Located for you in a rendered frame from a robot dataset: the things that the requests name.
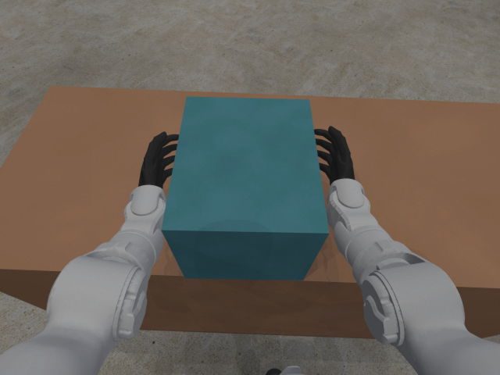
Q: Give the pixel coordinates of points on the left robot upper arm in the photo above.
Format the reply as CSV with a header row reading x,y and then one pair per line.
x,y
96,303

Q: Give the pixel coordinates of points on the right robot upper arm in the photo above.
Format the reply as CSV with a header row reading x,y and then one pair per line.
x,y
416,309

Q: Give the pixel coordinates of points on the pedestal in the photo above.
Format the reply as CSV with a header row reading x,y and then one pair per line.
x,y
430,170

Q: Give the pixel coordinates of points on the carton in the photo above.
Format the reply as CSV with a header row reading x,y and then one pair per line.
x,y
245,200

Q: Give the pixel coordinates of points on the right robot hand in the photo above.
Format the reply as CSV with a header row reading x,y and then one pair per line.
x,y
339,160

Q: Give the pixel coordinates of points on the left robot forearm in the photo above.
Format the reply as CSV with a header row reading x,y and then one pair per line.
x,y
140,239

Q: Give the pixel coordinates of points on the left robot hand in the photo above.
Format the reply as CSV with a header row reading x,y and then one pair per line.
x,y
152,170

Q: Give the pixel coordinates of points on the right robot forearm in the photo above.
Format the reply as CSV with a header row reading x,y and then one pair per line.
x,y
366,246

